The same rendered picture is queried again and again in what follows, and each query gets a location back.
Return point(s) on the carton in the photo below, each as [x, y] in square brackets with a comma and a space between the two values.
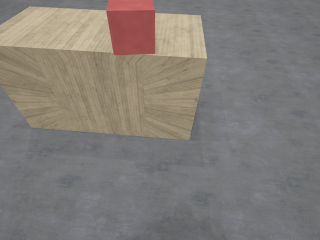
[132, 26]

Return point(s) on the pedestal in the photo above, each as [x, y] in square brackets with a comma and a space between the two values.
[58, 67]

